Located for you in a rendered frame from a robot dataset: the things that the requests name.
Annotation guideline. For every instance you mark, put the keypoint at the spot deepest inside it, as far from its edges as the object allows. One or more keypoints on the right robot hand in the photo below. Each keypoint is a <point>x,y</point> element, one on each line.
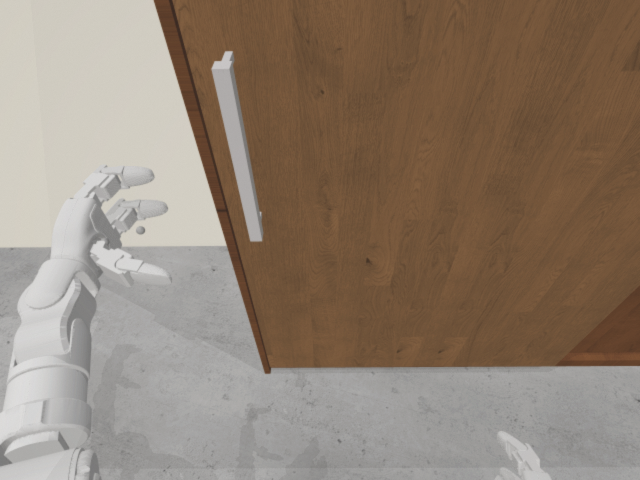
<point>524,460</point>

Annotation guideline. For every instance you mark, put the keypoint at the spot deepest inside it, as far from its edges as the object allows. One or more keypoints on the handle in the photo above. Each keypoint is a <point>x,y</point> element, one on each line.
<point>226,88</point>

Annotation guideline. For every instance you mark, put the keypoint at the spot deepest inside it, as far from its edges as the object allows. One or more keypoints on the left robot hand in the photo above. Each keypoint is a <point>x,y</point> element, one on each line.
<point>81,224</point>

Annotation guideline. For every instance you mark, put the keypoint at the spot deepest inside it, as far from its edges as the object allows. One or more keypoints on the left robot upper arm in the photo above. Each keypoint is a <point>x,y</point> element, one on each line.
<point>72,464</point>

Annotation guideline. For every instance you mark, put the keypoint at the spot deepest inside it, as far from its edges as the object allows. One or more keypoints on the wardrobe door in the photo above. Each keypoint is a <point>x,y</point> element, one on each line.
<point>442,182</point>
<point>618,332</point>

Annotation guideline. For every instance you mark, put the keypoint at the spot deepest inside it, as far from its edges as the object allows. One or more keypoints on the left robot forearm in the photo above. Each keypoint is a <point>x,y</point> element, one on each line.
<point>45,408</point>

